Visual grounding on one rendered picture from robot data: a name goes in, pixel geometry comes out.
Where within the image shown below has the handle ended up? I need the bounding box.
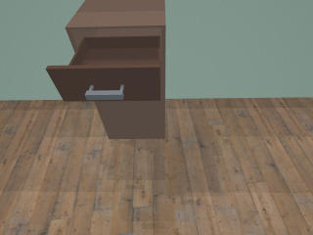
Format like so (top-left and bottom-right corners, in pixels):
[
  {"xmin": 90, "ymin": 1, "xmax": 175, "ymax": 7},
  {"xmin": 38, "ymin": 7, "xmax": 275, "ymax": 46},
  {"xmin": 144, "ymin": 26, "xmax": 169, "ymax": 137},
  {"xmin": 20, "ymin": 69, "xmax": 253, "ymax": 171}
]
[{"xmin": 85, "ymin": 84, "xmax": 124, "ymax": 100}]

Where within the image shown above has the cabinet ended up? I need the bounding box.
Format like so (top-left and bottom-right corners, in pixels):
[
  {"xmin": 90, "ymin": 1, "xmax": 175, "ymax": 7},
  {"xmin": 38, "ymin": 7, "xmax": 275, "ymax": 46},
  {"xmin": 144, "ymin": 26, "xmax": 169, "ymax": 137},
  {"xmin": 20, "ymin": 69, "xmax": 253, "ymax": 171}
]
[{"xmin": 65, "ymin": 0, "xmax": 166, "ymax": 139}]

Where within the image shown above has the drawer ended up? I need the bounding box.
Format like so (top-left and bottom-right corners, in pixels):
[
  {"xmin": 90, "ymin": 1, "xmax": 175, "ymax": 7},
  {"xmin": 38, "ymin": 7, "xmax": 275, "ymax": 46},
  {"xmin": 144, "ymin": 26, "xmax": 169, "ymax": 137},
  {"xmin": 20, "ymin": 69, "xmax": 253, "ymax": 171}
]
[{"xmin": 46, "ymin": 35, "xmax": 161, "ymax": 102}]

